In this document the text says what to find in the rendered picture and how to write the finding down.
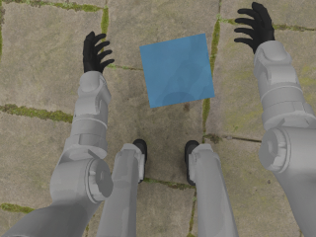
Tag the right robot hand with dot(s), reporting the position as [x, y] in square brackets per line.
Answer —
[262, 26]

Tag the robot right thigh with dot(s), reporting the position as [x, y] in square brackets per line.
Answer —
[215, 217]

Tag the carton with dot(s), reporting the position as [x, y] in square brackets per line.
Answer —
[177, 71]

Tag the left robot hand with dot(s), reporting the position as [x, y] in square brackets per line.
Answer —
[91, 58]

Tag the robot left upper arm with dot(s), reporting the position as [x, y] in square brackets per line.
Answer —
[77, 189]

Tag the left robot forearm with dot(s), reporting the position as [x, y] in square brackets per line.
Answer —
[90, 121]

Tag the robot right upper arm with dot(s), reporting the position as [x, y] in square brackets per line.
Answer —
[290, 153]

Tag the right robot forearm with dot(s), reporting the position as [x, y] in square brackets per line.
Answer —
[280, 92]

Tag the robot left thigh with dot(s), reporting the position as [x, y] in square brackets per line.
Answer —
[118, 217]

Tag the robot thigh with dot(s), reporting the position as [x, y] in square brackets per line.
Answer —
[215, 217]
[118, 217]

